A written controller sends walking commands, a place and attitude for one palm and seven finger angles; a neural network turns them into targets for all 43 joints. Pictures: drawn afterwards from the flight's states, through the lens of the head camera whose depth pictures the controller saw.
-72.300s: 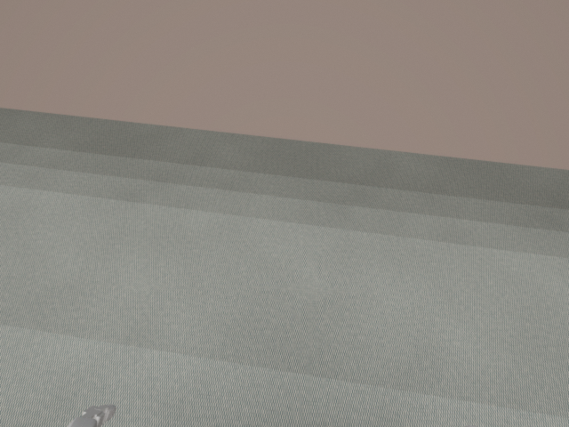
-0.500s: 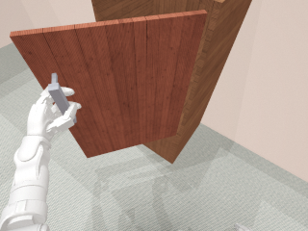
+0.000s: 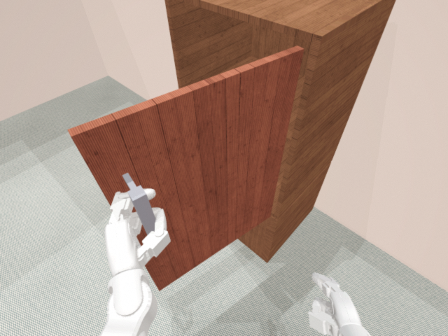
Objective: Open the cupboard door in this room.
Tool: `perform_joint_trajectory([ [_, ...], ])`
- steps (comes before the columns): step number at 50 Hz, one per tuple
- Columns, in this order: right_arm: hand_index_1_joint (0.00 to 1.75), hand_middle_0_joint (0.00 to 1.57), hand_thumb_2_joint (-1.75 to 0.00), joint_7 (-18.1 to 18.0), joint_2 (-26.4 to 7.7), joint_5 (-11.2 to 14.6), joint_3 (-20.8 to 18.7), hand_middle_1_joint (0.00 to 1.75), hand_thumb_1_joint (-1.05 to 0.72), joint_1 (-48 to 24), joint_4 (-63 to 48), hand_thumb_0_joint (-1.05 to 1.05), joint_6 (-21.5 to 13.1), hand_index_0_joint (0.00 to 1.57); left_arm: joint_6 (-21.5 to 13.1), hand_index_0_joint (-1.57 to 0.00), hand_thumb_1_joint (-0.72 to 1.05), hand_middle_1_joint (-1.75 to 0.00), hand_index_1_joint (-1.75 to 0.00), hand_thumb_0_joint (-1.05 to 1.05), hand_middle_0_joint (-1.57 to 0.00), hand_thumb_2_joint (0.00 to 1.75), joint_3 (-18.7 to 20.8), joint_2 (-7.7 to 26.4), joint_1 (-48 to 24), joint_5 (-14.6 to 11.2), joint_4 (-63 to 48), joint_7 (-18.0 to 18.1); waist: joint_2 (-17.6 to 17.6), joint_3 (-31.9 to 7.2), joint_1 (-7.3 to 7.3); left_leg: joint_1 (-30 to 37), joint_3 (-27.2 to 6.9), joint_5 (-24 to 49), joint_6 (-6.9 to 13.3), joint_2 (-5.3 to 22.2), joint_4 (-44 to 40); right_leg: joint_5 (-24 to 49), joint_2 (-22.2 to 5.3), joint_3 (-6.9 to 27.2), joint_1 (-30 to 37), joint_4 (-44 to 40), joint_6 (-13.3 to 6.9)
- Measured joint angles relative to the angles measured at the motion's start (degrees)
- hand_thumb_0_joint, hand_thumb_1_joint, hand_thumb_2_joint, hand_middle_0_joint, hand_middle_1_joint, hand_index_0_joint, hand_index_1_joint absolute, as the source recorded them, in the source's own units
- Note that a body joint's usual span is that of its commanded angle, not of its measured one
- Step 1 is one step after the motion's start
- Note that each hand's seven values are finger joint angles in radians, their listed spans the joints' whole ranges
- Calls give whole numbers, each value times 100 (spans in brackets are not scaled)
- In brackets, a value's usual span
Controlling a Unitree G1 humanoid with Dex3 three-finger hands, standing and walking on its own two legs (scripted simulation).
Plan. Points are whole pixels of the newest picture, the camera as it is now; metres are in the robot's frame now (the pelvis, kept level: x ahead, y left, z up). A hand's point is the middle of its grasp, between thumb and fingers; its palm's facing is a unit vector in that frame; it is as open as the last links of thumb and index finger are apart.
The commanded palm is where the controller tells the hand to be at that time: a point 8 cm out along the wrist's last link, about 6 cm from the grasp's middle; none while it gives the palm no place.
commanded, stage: open thumb and fingers to let go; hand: left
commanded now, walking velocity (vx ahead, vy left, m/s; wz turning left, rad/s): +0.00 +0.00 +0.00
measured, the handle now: (142, 208) +0.31 +0.17 +0.08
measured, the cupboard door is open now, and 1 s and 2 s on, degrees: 78 76 77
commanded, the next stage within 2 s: slide the hand sideways off the handle in 0.84 s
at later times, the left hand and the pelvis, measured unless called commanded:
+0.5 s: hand (160, 231) +0.27 +0.13 +0.08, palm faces +0.41 -0.91 -0.01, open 11.9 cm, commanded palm +0.23 +0.17 +0.07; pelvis -0.02 -0.03 +0.00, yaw +1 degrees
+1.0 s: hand (156, 232) +0.27 +0.13 +0.08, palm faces +0.32 -0.95 -0.02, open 15.4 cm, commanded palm +0.23 +0.17 +0.07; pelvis -0.02 +0.02 +0.00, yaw +2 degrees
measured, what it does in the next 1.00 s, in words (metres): stands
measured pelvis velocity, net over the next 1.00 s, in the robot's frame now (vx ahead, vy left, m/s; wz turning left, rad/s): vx -0.02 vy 0.02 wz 0.03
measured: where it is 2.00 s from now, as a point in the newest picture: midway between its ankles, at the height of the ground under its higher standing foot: outside the picture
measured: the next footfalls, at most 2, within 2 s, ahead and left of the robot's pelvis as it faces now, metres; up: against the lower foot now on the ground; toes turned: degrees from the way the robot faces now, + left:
none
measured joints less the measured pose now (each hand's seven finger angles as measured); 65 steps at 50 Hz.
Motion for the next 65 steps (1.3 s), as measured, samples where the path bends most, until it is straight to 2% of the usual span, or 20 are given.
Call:
perform_joint_trajectory([
  [5,30,20,-90,-76,-150,-62,-84,30,-90,113,170,1,-102,20,-85,-33,65,-127,-131,1,-32,79,61,-117,-290,116,246,218,39,71,26,-129,-136,44,-82,-13,68,-19,-30,-138,-93,79,-76],
  [8,30,20,-90,-134,-209,-64,-136,30,-90,184,295,1,-121,20,-156,-33,65,-129,-131,1,-33,79,153,-21,-415,138,409,137,47,79,38,-166,-158,84,-125,-9,48,-6,-29,-163,-139,90,-117],
  [11,30,20,-90,-193,-257,-37,-180,30,-90,253,400,1,-164,20,-238,-33,58,-129,-131,1,-34,77,273,87,-495,27,556,-16,65,90,28,-163,-176,130,-162,2,7,22,-20,-180,-140,66,-148],
  [17,30,20,-90,-269,-324,21,-231,30,-90,293,555,1,-313,20,-405,-33,31,-127,-128,1,-33,65,470,188,-644,-238,843,-281,82,119,-8,-135,-182,217,-186,24,-71,106,4,-188,-110,-18,-175],
  [27,30,20,-90,-270,-306,55,-254,30,-90,162,592,1,-507,19,-573,-31,-27,-120,-121,0,-31,40,598,226,-982,-314,1257,-330,39,164,10,-179,-155,322,-167,17,-105,245,-2,-163,-136,-102,-151],
  [35,30,20,-90,-248,-248,48,-185,30,-90,134,541,1,-585,20,-632,-27,-46,-98,-98,-1,-27,32,435,162,-1064,-238,1339,-309,30,149,60,-173,-129,337,-82,-41,-103,289,-55,-131,-104,-146,-68],
  [43,30,20,-90,-191,-182,18,-115,30,-90,165,451,1,-586,20,-576,-24,-50,-66,-64,-1,-24,31,67,17,-1078,-31,1271,-160,12,159,87,-162,-84,290,44,-142,-60,249,-153,-80,-99,-83,35],
  [48,30,20,-90,-129,-149,-18,-82,30,-90,203,409,1,-548,20,-531,-30,-50,-60,-59,-2,-30,30,-114,-41,-1023,84,1159,-20,4,151,134,-187,-55,237,112,-202,2,189,-213,-46,-135,5,106],
  [49,30,20,-90,-114,-150,-21,-62,30,-90,207,416,1,-560,20,-550,-30,-50,-59,-57,-2,-30,30,-127,-28,-996,149,1142,-89,-6,153,136,-194,-52,227,125,-215,18,176,-227,-43,-144,28,119],
  [50,30,20,-90,-106,-154,-12,-46,30,-90,231,408,1,-577,20,-597,-28,-50,-57,-56,-2,-30,30,-105,33,-960,193,1129,-309,-18,151,146,-210,-53,216,138,-229,39,160,-242,-43,-161,57,130],
  [53,30,20,-90,-135,-183,44,-24,30,-90,347,356,1,-622,20,-751,-20,-50,-50,-49,-2,-26,30,-75,479,-917,188,1135,-1263,-37,161,207,-234,-57,177,169,-255,112,118,-270,-47,-179,129,153],
  [55,30,20,-90,-165,-228,119,-9,30,-90,414,340,1,-700,20,-813,-15,-50,-45,-45,-2,-24,30,-54,783,-941,18,1155,-1908,-17,180,219,-235,-71,149,187,-264,161,101,-280,-61,-159,148,172],
  [58,30,20,-90,-213,-315,258,18,30,-90,492,311,1,-852,20,-761,-10,-50,-39,-39,-2,-20,30,7,1005,-974,-471,1146,-2727,29,208,206,-217,-88,120,222,-273,208,100,-289,-78,-107,133,208],
  [61,30,20,-90,-221,-356,338,25,30,-90,541,271,1,-1014,20,-625,-10,-51,-35,-35,-2,-16,30,93,977,-882,-751,1028,-3058,28,176,173,-205,-56,108,251,-279,199,111,-291,-45,-97,109,245],
  [65,30,20,-90,-134,-355,345,-6,30,-90,579,153,1,-1168,20,-500,-12,-51,-32,-33,-2,-12,30,108,791,-638,-746,723,-2939,-11,129,128,-223,6,81,282,-295,203,92,-303,19,-144,141,286],
])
